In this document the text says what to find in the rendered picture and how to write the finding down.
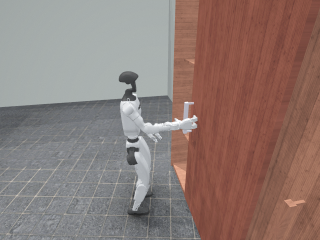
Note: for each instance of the robot torso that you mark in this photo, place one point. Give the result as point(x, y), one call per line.
point(130, 129)

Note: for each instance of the robot left hand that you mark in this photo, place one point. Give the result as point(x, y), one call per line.
point(152, 137)

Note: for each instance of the robot left foot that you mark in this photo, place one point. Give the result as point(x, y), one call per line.
point(149, 193)

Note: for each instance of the robot right forearm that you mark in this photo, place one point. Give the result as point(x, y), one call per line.
point(167, 126)

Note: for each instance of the robot right hand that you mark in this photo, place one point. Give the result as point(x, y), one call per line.
point(188, 123)

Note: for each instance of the wardrobe door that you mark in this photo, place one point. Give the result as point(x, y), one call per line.
point(294, 169)
point(248, 56)

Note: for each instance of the handle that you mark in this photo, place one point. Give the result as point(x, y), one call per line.
point(283, 219)
point(185, 114)

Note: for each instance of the right robot upper arm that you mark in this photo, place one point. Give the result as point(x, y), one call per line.
point(130, 111)

